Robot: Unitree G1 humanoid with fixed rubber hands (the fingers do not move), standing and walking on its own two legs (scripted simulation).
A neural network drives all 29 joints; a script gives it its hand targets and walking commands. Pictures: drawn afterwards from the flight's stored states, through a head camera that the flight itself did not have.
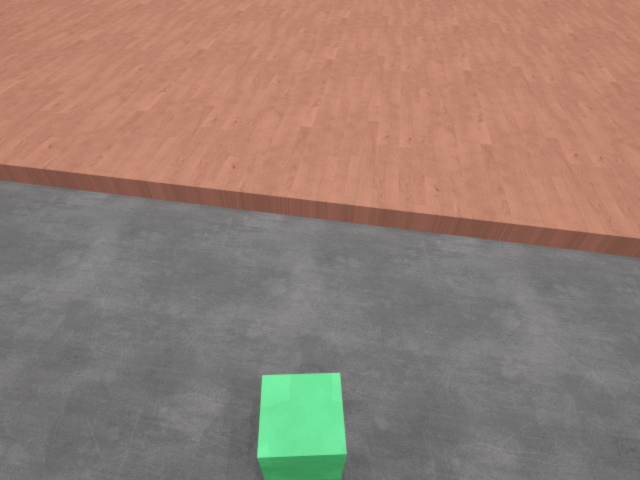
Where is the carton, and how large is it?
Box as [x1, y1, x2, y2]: [257, 373, 346, 479]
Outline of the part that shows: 339,373 262,375 257,458 264,479 340,479 346,451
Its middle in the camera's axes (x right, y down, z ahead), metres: -0.04 +0.52 +1.06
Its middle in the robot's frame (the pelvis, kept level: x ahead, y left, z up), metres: +0.42 +0.04 -0.66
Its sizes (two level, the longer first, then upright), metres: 0.210 0.200 0.250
